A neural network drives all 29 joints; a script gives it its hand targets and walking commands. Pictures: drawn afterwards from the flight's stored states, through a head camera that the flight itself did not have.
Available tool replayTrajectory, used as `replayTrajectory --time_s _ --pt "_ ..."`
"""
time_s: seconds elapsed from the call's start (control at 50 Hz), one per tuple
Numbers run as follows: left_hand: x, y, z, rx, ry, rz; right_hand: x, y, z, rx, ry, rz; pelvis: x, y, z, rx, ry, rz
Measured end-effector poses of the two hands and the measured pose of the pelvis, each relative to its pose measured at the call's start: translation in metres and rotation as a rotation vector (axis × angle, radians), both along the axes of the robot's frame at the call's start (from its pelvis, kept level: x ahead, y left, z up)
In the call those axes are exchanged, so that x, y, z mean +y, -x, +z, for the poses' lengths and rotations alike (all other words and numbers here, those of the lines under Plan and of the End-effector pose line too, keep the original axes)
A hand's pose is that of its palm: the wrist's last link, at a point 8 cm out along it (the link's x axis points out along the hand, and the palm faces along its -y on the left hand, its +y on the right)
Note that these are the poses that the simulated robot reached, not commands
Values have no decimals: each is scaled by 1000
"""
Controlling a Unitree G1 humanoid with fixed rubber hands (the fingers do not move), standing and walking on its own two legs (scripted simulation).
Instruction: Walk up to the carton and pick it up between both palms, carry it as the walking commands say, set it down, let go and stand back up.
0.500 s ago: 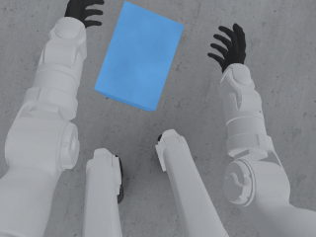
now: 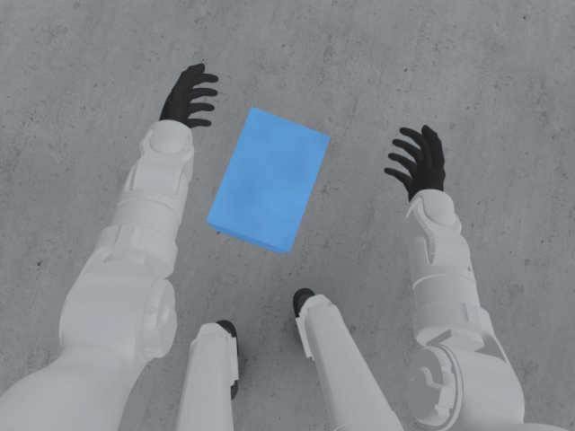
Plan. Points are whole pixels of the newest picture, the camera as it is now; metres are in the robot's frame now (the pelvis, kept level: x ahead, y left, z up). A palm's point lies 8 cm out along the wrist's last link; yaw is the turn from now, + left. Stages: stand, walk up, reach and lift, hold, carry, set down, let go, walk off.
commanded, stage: let go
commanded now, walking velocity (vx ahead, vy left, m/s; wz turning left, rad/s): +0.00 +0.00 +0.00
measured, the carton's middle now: (267, 189) +0.49 -0.08 -0.52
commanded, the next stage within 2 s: stand in 1.42 s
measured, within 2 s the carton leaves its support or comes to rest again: neither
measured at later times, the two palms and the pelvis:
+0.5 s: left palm (124, 229) +0.38 +0.12 -0.02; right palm (487, 250) +0.28 -0.26 -0.01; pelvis +0.03 -0.02 +0.08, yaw +1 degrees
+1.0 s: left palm out of the picture +0.25 +0.21 +0.04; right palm (503, 312) +0.23 -0.22 +0.04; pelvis +0.06 -0.01 +0.11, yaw +1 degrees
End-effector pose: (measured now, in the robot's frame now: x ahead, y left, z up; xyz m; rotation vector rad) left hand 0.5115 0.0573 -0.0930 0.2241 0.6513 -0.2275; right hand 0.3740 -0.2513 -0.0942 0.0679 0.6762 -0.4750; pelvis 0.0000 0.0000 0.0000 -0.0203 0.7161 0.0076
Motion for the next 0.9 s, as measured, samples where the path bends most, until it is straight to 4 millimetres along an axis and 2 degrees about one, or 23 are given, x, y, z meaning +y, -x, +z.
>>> replayTrajectory --time_s 0.1,0.16,0.24,0.3,0.42,0.56,0.72,0.9 --pt "4 5 -1 -29 -1 45 8 4 -9 21 14 47 -4 -2 7 19 4 1" --pt "11 13 -5 -26 -8 94 5 7 -9 39 51 93 -7 -2 11 16 4 9" --pt "26 37 -3 -20 -47 140 -2 19 5 53 80 158 -14 -5 22 8 2 12" --pt "36 59 11 -17 -61 163 -5 32 23 62 66 217 -18 -9 34 -25 0 12" --pt "57 115 49 32 -66 233 -6 74 65 113 47 337 -23 -22 63 -160 -14 14" --pt "70 148 85 18 -46 281 -7 102 101 123 73 371 -23 -33 83 -310 -22 5" --pt "107 204 102 69 -63 324 7 137 117 160 42 409 -20 -47 100 -493 -23 8" --pt "142 243 120 91 -71 317 32 148 129 161 12 429 -11 -59 111 -655 -14 12"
